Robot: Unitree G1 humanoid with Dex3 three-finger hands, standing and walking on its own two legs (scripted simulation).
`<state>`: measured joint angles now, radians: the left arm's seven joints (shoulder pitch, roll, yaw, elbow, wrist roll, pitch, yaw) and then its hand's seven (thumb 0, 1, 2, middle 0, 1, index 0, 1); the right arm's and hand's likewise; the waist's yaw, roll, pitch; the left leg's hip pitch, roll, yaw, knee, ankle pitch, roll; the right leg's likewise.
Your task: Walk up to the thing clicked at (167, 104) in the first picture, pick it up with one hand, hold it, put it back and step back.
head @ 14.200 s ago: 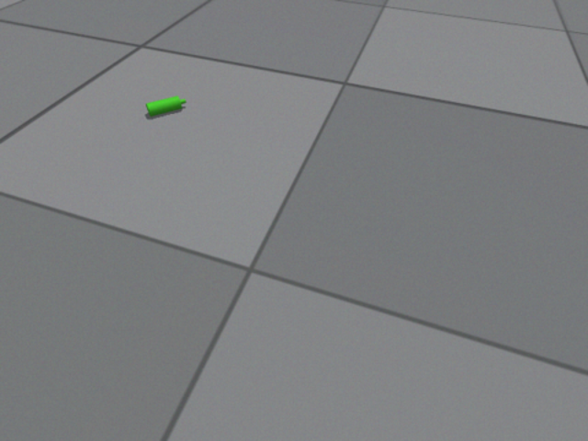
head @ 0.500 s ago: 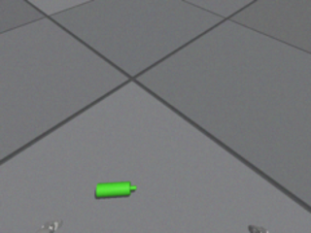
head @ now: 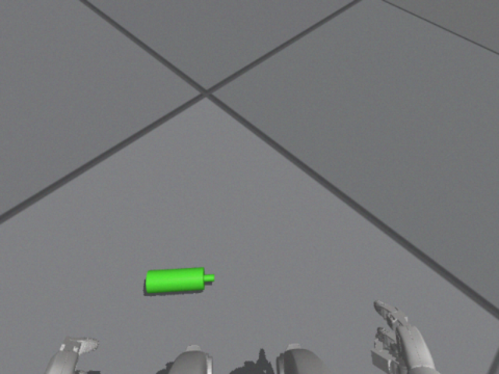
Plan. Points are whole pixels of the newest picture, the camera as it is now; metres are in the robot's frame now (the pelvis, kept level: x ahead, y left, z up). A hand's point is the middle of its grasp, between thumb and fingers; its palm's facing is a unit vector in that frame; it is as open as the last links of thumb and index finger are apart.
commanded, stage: rise first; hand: left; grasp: from above
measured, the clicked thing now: (181, 279) +0.45 +0.20 -0.67
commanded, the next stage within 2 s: none
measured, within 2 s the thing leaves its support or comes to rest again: neither
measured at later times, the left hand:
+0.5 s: hand (110, 363) +0.18 +0.27 -0.26, palm faces -0.38 -0.68 -0.63, open 14.2 cm
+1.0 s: hand (140, 307) +0.32 +0.27 -0.42, palm faces -0.47 -0.20 -0.86, open 14.1 cm
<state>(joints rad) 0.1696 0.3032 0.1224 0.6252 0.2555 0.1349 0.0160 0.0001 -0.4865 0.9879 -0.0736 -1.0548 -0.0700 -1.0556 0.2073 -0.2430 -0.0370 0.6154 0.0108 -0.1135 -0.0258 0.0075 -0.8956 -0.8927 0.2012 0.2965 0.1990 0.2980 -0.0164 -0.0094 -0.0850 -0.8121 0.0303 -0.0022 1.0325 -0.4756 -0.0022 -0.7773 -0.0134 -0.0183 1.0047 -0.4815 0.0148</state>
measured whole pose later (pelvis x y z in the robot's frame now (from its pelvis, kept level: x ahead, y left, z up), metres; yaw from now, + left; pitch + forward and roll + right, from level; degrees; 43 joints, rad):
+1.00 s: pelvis -0.09 -0.01 -0.29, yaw -3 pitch +33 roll -4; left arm -0.64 0.60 0.09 1.07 0.98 -0.20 0.17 0.00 -0.53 1.04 -0.08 -1.04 -0.07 -1.05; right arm 0.14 -0.27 -0.04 0.75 -0.04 -0.11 0.05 0.01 -0.88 -0.89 0.20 0.30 0.20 0.30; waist -0.09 0.01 -0.13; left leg -2.07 0.04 -0.08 2.12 -0.64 -0.01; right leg -2.02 0.00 -0.05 2.09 -0.65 0.00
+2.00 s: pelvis -0.08 +0.00 -0.37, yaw -7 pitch +34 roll -8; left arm -0.93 0.76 0.10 1.40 1.25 -0.23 0.37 0.00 -0.53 1.01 -0.08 -1.02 -0.08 -1.01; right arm 0.15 -0.27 0.05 0.76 -0.13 -0.04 0.13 0.00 -0.90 -0.90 0.20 0.30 0.20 0.30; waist -0.22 -0.02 -0.05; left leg -2.30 0.04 -0.13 2.38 -0.68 0.00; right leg -2.22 0.02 -0.08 2.30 -0.68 0.03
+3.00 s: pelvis -0.08 +0.01 -0.38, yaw -9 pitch +33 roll -10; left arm -0.98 0.83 0.11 1.46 1.28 -0.23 0.38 0.00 -0.55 1.03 -0.08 -1.02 -0.07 -1.02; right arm 0.16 -0.27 0.11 0.74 -0.15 -0.05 0.14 0.00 -0.90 -0.90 0.20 0.30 0.20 0.30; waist -0.26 -0.04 -0.02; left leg -2.35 0.03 -0.15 2.44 -0.68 0.01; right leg -2.25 0.02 -0.10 2.35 -0.68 0.04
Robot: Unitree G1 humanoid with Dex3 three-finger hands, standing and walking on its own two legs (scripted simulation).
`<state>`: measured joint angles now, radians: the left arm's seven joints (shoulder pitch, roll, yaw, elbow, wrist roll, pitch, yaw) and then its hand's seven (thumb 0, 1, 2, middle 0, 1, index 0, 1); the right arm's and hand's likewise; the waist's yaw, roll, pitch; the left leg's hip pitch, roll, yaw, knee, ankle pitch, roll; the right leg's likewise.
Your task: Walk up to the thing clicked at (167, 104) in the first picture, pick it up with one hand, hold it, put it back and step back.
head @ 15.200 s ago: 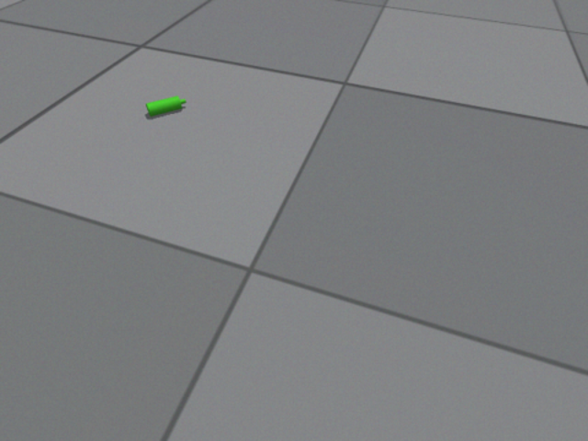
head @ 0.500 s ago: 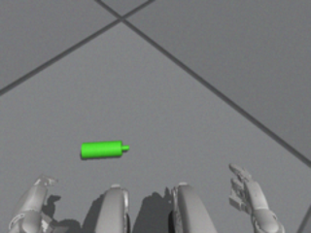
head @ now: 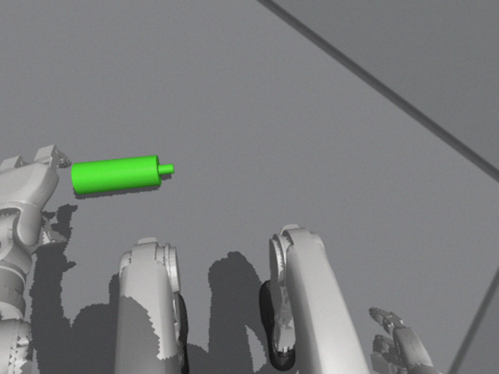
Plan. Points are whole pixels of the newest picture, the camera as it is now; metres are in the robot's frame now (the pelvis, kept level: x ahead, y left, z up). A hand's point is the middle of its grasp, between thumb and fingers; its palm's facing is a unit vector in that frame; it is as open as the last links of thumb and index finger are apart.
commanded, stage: rise first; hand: left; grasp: from above
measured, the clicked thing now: (126, 173) +0.53 +0.24 -0.38
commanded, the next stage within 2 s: none
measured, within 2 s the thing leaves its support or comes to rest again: neither
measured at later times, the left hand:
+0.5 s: hand (69, 187) +0.45 +0.30 -0.21, palm faces -0.46 -0.03 -0.89, open 14.3 cm
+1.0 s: hand (81, 179) +0.48 +0.29 -0.24, palm faces -0.46 -0.05 -0.89, open 14.1 cm
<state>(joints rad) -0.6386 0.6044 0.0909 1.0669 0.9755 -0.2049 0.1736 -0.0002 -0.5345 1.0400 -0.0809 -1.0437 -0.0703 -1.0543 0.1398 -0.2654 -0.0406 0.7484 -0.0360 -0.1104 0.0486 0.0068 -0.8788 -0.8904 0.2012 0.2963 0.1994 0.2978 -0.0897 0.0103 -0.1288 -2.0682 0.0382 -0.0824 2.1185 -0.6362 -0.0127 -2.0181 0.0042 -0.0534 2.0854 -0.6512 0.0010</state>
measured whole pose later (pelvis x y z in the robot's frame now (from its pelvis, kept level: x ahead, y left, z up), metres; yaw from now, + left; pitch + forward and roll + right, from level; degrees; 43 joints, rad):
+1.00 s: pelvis +0.01 +0.01 -0.07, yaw -4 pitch +34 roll -8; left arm -0.93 0.76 0.10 1.40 1.25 -0.23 0.37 0.00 -0.53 1.01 -0.08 -1.02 -0.08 -1.01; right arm 0.15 -0.27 0.05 0.76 -0.13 -0.04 0.13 0.00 -0.90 -0.90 0.20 0.30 0.20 0.30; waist -0.22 -0.02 -0.05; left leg -2.30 0.04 -0.13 2.38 -0.68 0.00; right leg -2.22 0.02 -0.08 2.30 -0.68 0.03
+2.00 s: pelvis +0.01 +0.01 -0.09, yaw -5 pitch +33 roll -10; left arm -0.98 0.83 0.11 1.46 1.28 -0.23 0.38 0.00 -0.55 1.03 -0.08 -1.02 -0.07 -1.02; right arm 0.16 -0.27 0.11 0.74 -0.15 -0.05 0.14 0.00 -0.90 -0.90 0.20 0.30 0.20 0.30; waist -0.26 -0.04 -0.02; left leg -2.35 0.03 -0.15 2.44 -0.68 0.01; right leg -2.25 0.02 -0.10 2.35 -0.68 0.04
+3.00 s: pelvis +0.01 +0.01 -0.09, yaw -5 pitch +33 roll -9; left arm -0.98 0.81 0.07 1.42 1.26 -0.23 0.35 0.00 -0.54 1.02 -0.09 -1.04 -0.08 -1.04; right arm 0.17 -0.27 0.11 0.73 -0.14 -0.05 0.15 0.00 -0.91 -0.89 0.20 0.30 0.20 0.30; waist -0.25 -0.03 -0.03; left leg -2.34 0.02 -0.15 2.42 -0.67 0.01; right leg -2.24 0.02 -0.10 2.33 -0.67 0.04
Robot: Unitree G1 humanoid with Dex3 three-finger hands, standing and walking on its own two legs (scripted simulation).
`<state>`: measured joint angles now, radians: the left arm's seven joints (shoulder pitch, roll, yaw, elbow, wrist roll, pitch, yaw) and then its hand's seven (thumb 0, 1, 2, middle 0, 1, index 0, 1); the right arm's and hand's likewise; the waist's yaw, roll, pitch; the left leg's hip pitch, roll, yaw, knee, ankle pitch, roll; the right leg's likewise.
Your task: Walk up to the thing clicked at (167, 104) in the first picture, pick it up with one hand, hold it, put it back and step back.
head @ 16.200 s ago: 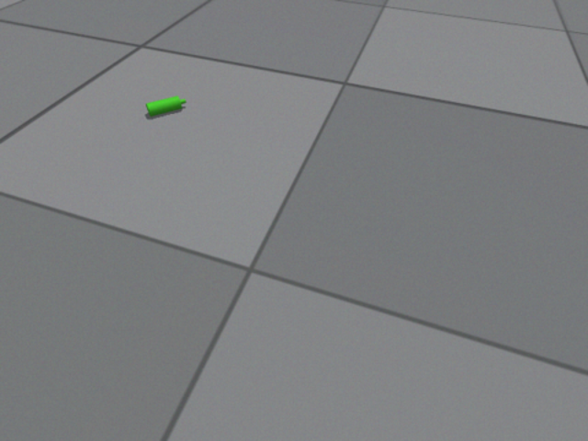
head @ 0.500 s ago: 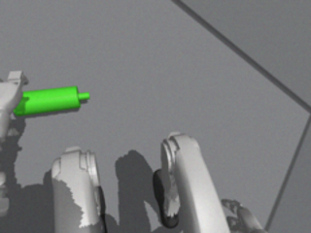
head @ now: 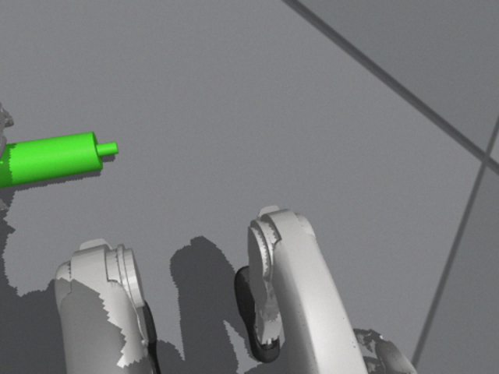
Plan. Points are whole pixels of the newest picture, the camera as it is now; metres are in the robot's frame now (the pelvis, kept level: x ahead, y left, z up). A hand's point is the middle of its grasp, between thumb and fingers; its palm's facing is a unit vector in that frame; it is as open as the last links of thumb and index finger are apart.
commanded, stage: rise first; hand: left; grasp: from above
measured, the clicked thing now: (54, 157) +0.50 +0.26 -0.30
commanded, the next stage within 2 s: approach in 1.76 s
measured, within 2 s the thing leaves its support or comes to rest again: neither
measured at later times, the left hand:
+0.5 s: hand out of the picture +0.45 +0.31 -0.18, palm faces -0.44 -0.08 -0.90, open 14.2 cm
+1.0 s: hand out of the picture +0.46 +0.32 -0.19, palm faces -0.44 -0.07 -0.90, open 14.2 cm
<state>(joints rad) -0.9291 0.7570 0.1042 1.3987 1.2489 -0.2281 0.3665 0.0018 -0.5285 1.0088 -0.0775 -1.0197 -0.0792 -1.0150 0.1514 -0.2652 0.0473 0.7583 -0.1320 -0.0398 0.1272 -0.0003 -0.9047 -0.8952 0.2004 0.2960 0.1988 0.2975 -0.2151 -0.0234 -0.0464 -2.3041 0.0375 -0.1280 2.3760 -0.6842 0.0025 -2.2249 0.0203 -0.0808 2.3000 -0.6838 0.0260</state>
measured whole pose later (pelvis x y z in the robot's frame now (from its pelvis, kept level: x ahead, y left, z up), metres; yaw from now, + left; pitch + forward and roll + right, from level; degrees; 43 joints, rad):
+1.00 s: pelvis +0.00 +0.00 -0.02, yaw -2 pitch +33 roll -10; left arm -0.98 0.83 0.11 1.46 1.28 -0.23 0.38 0.00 -0.55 1.03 -0.08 -1.02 -0.07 -1.02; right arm 0.16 -0.27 0.11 0.74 -0.15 -0.05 0.14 0.00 -0.90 -0.90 0.20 0.30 0.20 0.30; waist -0.26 -0.04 -0.02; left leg -2.35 0.03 -0.15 2.44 -0.68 0.01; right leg -2.25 0.02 -0.10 2.35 -0.68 0.04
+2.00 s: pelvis +0.00 +0.00 -0.01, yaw -1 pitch +33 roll -9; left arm -0.98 0.81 0.07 1.42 1.26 -0.23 0.35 0.00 -0.54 1.02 -0.09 -1.04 -0.08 -1.04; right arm 0.17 -0.27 0.11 0.73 -0.14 -0.05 0.15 0.00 -0.91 -0.89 0.20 0.30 0.20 0.30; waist -0.25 -0.03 -0.03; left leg -2.34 0.02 -0.15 2.42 -0.67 0.01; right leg -2.24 0.02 -0.10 2.33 -0.67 0.04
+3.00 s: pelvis +0.00 +0.00 -0.03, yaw -3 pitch +31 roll -11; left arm -1.10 0.87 0.06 1.63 1.33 -0.22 0.46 0.00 -0.53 1.06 -0.09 -1.01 -0.07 -1.03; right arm 0.14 -0.30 0.20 0.66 -0.18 -0.09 0.15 0.00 -0.90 -0.89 0.20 0.30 0.20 0.30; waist -0.35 -0.08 0.06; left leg -2.37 0.02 -0.18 2.47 -0.67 0.00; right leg -2.26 0.03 -0.12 2.36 -0.66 0.04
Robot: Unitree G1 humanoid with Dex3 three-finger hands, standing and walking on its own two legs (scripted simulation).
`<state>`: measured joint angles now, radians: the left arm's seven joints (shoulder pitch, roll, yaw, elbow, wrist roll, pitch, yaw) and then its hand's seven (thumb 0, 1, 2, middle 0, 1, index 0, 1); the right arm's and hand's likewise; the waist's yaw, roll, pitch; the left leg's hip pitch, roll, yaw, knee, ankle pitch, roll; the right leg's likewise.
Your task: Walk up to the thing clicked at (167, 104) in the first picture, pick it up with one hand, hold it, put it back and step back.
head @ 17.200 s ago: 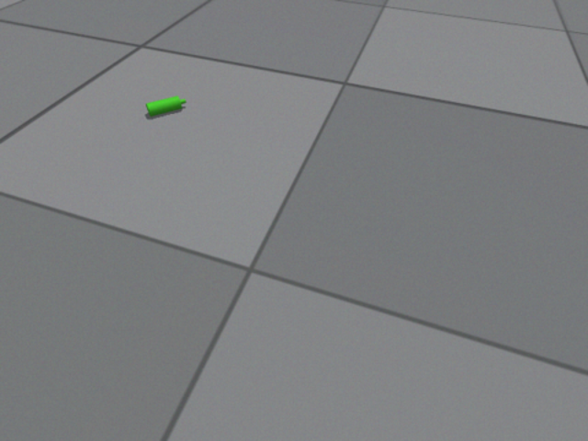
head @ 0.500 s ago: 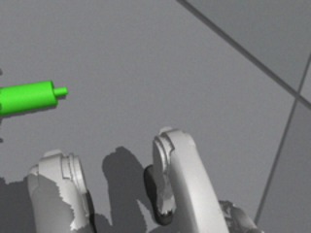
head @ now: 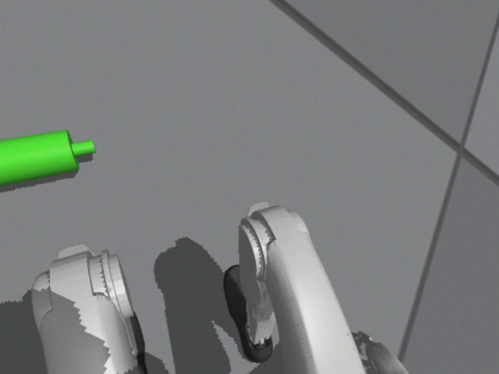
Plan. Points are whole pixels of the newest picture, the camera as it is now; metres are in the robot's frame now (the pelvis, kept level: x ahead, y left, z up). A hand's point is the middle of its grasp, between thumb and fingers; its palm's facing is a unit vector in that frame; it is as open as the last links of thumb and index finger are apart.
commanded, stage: rise first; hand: left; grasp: from above
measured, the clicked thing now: (25, 158) +0.50 +0.27 -0.28
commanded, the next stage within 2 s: approach in 0.76 s
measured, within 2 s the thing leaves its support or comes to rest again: neither
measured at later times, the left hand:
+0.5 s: hand out of the picture +0.45 +0.32 -0.16, palm faces -0.44 -0.08 -0.89, open 14.2 cm
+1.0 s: hand out of the picture +0.46 +0.32 -0.16, palm faces -0.43 -0.07 -0.90, open 14.1 cm
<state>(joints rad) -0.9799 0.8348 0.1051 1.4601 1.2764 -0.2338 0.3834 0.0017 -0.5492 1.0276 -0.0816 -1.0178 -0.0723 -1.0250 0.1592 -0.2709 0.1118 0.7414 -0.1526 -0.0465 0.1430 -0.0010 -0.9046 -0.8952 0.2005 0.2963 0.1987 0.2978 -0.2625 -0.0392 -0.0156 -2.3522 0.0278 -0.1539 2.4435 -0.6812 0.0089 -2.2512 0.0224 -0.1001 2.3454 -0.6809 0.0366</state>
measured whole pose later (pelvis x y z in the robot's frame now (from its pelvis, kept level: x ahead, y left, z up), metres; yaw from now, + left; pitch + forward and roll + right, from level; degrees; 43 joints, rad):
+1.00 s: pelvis +0.00 +0.00 +0.00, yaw +0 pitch +33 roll -9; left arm -0.98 0.81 0.07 1.42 1.26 -0.23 0.35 0.00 -0.54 1.02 -0.09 -1.04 -0.08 -1.04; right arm 0.17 -0.27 0.11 0.73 -0.14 -0.05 0.15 0.00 -0.91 -0.89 0.20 0.30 0.20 0.30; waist -0.25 -0.03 -0.03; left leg -2.34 0.02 -0.15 2.42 -0.67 0.01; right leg -2.24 0.02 -0.10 2.33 -0.67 0.04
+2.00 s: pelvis +0.00 +0.00 -0.01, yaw -1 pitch +31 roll -11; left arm -1.10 0.87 0.06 1.63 1.33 -0.22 0.46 0.00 -0.53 1.06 -0.09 -1.01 -0.07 -1.03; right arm 0.14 -0.30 0.20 0.66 -0.18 -0.09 0.15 0.00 -0.90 -0.89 0.20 0.30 0.20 0.30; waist -0.35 -0.08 0.06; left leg -2.37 0.02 -0.18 2.47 -0.67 0.00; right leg -2.26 0.03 -0.12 2.36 -0.66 0.04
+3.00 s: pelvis +0.00 +0.01 -0.02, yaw -5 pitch +28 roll -14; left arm -1.12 0.99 0.08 1.76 1.30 -0.20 0.61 0.00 -0.50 1.04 -0.10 -1.01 -0.08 -1.03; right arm 0.11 -0.33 0.30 0.64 -0.25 -0.22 0.24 0.00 -0.90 -0.90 0.20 0.30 0.20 0.30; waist -0.41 -0.14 0.15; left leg -2.36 0.04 -0.25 2.55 -0.71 0.01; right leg -2.24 0.06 -0.17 2.37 -0.66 0.06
